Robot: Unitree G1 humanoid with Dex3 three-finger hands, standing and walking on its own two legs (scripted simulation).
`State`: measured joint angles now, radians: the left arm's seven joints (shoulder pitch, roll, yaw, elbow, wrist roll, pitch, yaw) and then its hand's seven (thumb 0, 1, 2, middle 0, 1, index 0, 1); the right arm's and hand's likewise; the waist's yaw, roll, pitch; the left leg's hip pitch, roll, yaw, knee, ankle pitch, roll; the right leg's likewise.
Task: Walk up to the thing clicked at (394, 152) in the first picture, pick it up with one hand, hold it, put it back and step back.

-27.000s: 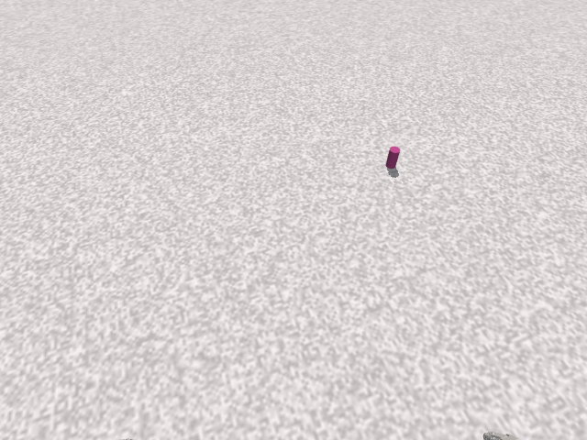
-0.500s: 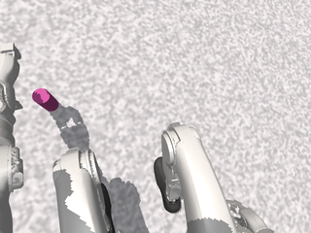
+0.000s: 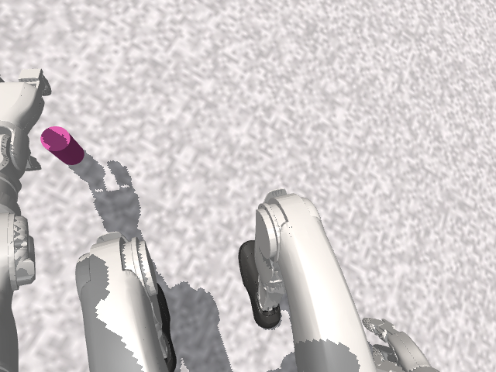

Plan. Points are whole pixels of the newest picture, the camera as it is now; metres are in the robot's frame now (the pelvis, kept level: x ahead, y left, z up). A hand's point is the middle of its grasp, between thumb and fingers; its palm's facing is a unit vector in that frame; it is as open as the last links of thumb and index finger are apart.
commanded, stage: withdraw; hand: left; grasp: from above
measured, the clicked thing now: (64, 147) +0.53 +0.24 -0.30
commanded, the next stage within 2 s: home in 0.02 s
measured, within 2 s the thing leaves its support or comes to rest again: neither
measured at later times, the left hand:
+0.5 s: hand out of the picture +0.46 +0.25 -0.05, palm faces -0.36 -0.27 -0.89, open 10.3 cm
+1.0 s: hand out of the picture +0.30 +0.20 +0.15, palm faces -0.09 -0.88 -0.47, open 7.4 cm
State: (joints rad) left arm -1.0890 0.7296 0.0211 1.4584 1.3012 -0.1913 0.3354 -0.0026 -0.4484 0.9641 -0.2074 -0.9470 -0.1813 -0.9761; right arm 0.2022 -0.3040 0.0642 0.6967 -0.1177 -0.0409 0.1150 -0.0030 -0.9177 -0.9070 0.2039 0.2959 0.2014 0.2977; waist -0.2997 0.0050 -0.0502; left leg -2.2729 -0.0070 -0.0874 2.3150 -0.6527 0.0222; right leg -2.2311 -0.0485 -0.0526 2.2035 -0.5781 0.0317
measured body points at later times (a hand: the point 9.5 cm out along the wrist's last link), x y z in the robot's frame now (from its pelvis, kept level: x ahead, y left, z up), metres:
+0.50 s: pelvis +0.01 +0.00 +0.07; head +0.22 +0.04 +0.47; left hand +0.48 +0.26 +0.00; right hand +0.07 -0.28 -0.05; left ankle +0.09 +0.11 -0.32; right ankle +0.12 -0.13 -0.32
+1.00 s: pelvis +0.04 +0.00 +0.25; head +0.15 +0.02 +0.69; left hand +0.30 +0.25 +0.18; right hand +0.25 -0.23 +0.16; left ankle +0.08 +0.11 -0.32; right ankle +0.12 -0.13 -0.32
